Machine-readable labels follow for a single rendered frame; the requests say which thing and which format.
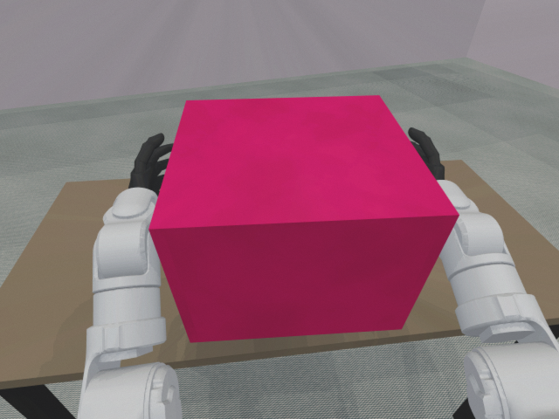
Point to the robot left upper arm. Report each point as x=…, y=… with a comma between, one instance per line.
x=146, y=391

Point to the carton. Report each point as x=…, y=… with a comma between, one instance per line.
x=296, y=216

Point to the robot right upper arm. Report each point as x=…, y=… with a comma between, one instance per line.
x=513, y=381

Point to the left robot hand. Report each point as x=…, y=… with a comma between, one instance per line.
x=147, y=167

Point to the right robot forearm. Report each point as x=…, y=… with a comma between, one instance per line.
x=492, y=301

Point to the right robot hand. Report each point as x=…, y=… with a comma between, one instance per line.
x=427, y=152

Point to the left robot forearm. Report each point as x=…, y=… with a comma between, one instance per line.
x=127, y=320

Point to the table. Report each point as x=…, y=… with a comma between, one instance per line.
x=46, y=302

